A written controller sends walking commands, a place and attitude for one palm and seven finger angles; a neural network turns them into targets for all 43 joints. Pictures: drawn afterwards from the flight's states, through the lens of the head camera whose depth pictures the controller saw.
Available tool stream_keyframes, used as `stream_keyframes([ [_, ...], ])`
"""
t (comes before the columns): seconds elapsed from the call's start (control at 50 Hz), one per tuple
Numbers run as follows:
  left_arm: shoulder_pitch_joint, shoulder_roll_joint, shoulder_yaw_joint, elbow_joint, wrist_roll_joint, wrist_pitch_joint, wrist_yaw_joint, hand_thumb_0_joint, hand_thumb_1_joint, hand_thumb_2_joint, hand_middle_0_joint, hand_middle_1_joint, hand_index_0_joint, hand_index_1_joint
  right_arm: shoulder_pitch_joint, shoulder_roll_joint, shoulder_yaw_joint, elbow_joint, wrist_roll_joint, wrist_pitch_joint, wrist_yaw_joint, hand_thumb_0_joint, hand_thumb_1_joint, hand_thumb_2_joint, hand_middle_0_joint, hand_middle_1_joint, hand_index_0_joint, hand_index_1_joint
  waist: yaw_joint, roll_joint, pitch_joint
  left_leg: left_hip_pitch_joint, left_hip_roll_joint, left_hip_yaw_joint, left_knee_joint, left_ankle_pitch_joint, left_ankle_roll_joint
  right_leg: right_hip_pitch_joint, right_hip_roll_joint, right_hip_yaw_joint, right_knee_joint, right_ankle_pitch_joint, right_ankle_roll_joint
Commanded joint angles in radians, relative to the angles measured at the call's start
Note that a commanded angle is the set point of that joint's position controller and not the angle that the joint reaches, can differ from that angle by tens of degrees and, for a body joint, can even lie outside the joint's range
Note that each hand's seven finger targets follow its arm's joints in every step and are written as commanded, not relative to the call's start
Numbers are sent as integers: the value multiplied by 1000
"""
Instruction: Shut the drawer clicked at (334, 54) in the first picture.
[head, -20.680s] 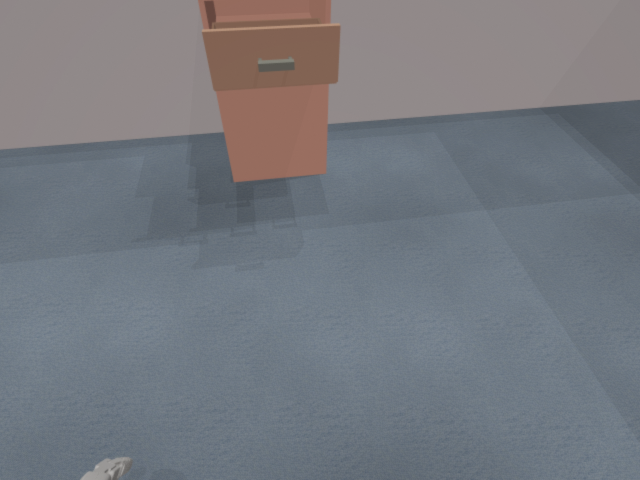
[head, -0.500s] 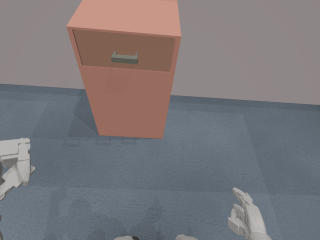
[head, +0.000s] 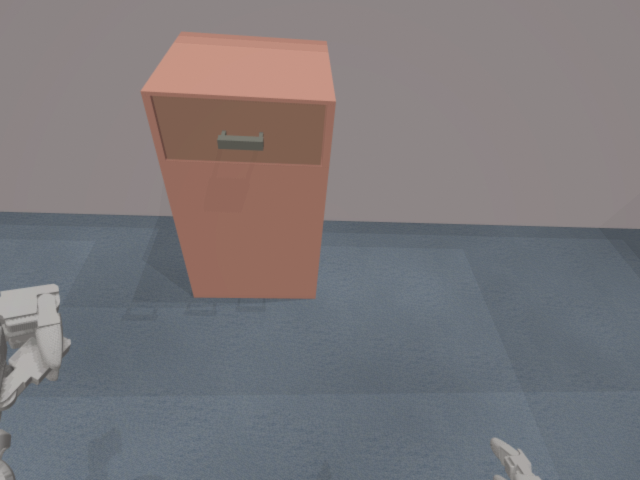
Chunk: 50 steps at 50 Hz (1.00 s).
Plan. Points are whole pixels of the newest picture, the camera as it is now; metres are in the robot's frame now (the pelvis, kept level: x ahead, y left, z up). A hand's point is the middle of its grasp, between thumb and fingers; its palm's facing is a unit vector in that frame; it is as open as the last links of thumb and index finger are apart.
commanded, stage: stop stepping back and stand still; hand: left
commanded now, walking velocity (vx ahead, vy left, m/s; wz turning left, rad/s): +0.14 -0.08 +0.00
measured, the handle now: (241, 138) +0.91 +0.22 -0.05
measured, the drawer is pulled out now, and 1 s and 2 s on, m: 0.00 0.00 0.00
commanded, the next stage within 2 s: let the arm hang, fingers relaxed in 1.44 s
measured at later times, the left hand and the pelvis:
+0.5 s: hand (70, 333) +0.20 +0.22 +0.19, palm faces +0.39 -0.80 -0.45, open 3.2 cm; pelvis +0.01 -0.01 +0.00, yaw +2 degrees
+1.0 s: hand (60, 316) +0.22 +0.25 +0.18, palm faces +0.36 -0.81 -0.47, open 3.2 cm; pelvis +0.03 +0.01 +0.01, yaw +0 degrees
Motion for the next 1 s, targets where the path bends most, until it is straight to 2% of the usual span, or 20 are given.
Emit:
stream_keyframes([
  [0.0, 34, 205, 156, -337, -9, -82, 16, 0, 900, 900, -1400, -1600, -1400, -1600, -125, -114, -23, -171, 8, -93, 29, 0, -900, -900, 200, 300, 200, 300, 32, 309, 12, -22, 226, -221, -271, 13, 146, 7, -7, -15, -67, 25, 3],
  [0.04, 91, 178, 155, -250, -11, -73, 16, 0, 900, 900, -1400, -1600, -1400, -1600, -133, -115, -25, -180, 8, -69, 30, 0, -900, -900, 200, 300, 200, 300, 39, 271, 4, -208, 181, -140, -225, -226, 105, 242, 13, -56, -239, 82, -2],
  [0.06, 98, 172, 153, -203, -6, -69, 14, 0, 900, 900, -1400, -1600, -1400, -1600, -143, -116, -29, -186, 7, -52, 29, 0, -900, -900, 200, 300, 200, 300, 45, 211, 25, -326, 131, -88, -135, -321, 79, 334, 8, -21, -305, 61, -15],
  [0.08, 99, 187, 164, -163, -2, -66, 12, 0, 900, 900, -1400, -1600, -1400, -1600, -149, -104, -35, -192, 9, -33, 28, 0, -900, -900, 200, 300, 200, 300, 51, -6, 51, -392, 29, -15, 121, -333, 45, 294, -86, 191, -482, -96, -63],
  [0.1, 109, 185, 166, -116, -14, -51, 9, 0, 900, 900, -1400, -1600, -1400, -1600, -155, -103, -45, -202, 14, -17, 31, 0, -900, -900, 200, 300, 200, 300, 51, -229, 68, -425, -41, -6, 417, -287, 19, 167, -304, 570, -698, -311, -139],
  [0.12, 22, 181, 152, -125, -27, -64, -2, 0, 900, 900, -1400, -1600, -1400, -1600, -153, -121, -49, -187, 5, -9, 30, 0, -900, -900, 200, 300, 200, 300, 25, -173, 100, -404, -20, -57, 550, -193, 12, 100, -340, 557, -721, -207, -142],
  [0.16, -23, 197, 177, -91, -16, -82, -9, 0, 900, 900, -1400, -1600, -1400, -1600, -113, -101, -36, -151, 3, -10, 33, 0, -900, -900, 200, 300, 200, 300, -2, -107, 18, -314, 11, -73, 564, -116, 7, 39, -289, 431, -690, -262, -132],
  [0.18, 10, 169, 150, -78, -19, -83, -16, 0, 900, 900, -1400, -1600, -1400, -1600, -116, -104, -37, -154, 6, -3, 27, 0, -900, -900, 200, 300, 200, 300, 2, -88, 39, -278, 15, -59, 533, -69, 2, -7, -260, 367, -689, -216, -121],
  [0.24, -26, 158, 109, -135, -12, -96, -17, 0, 900, 900, -1400, -1600, -1400, -1600, -158, -99, -23, -165, 6, -10, 15, 0, -900, -900, 200, 300, 200, 300, 13, -70, 34, -146, 14, 0, 293, -46, 13, -34, -236, 227, -675, -85, -108],
  [0.28, -49, 159, 86, -200, -3, -98, -6, 0, 900, 900, -1400, -1600, -1400, -1600, -163, -96, -19, -171, 1, -29, 8, 0, -900, -900, 200, 300, 200, 300, 31, -81, 28, -37, 2, 20, 108, -75, 35, -34, -234, 205, -664, -99, -103],
  [0.32, -48, 167, 89, -260, 3, -103, 4, 0, 900, 900, -1400, -1600, -1400, -1600, -150, -97, -17, -171, -7, -48, 1, 0, -900, -900, 200, 300, 200, 300, 31, 4, 11, 71, -12, 20, -75, -41, 48, -7, -200, 177, -605, -59, -83],
  [0.34, -41, 169, 93, -287, 4, -107, 7, 0, 900, 900, -1400, -1600, -1400, -1600, -136, -104, -19, -177, -10, -54, 0, 0, -900, -900, 200, 300, 200, 300, 30, 73, -6, 111, 6, -15, -154, -41, 57, 15, -172, 167, -541, -13, -63],
  [0.38, -40, 174, 107, -347, 4, -116, 18, 0, 900, 900, -1400, -1600, -1400, -1600, -142, -131, -24, -196, -8, -57, 3, 0, -900, -900, 200, 300, 200, 300, 42, 295, -15, 105, 167, -253, -265, -29, 113, 13, -53, 93, -332, 127, -5],
  [0.4, -22, 183, 116, -338, 8, -114, 22, 0, 900, 900, -1400, -1600, -1400, -1600, -137, -131, -25, -203, 0, -56, 9, 0, -900, -900, 200, 300, 200, 300, 48, 313, -37, 92, 230, -326, -272, 79, 129, 32, -26, 41, -242, 190, 17],
  [0.46, 56, 183, 154, -251, -4, -96, 9, 0, 900, 900, -1400, -1600, -1400, -1600, -140, -104, -21, -191, 9, -49, 15, 0, -900, -900, 200, 300, 200, 300, 42, 244, -19, -27, 157, -174, -233, 160, 77, 168, -17, 22, -328, 247, 7],
  [0.54, 89, 149, 133, -178, -26, -92, -3, 0, 900, 900, -1400, -1600, -1400, -1600, -145, -110, -32, -191, 20, -34, 29, 0, -900, -900, 200, 300, 200, 300, 24, 68, -44, -14, 60, -64, -90, 215, 23, 227, -86, 141, -425, 568, -16],
  [0.58, 80, 145, 118, -172, -30, -84, -5, 0, 900, 900, -1400, -1600, -1400, -1600, -143, -109, -33, -189, 20, -23, 34, 0, -900, -900, 200, 300, 200, 300, 18, 15, -64, 17, 36, -41, -62, 166, 15, 215, -120, 175, -464, 599, -23],
  [0.66, 87, 159, 123, -188, -30, -71, -3, 0, 900, 900, -1400, -1600, -1400, -1600, -165, -109, -27, -201, 17, -4, 28, 0, -900, -900, 200, 300, 200, 300, 25, 16, -78, 63, 44, -50, -113, 187, 24, 207, -95, 138, -466, 540, -13],
  [0.84, 56, 163, 116, -245, -24, -67, 5, 0, 900, 900, -1400, -1600, -1400, -1600, -173, -109, -19, -216, 10, -2, 13, 0, -900, -900, 200, 300, 200, 300, 33, 143, -49, 71, 68, -79, -190, 211, 31, 208, -45, 94, -452, 469, -6],
  [0.98, 86, 156, 119, -213, -28, -68, 4, 0, 900, 900, -1400, -1600, -1400, -1600, -168, -117, -27, -216, 12, 2, 15, 0, -900, -900, 200, 300, 200, 300, 31, 111, -64, 58, 65, -77, -193, 221, 23, 235, -42, 85, -454, 501, -6],
])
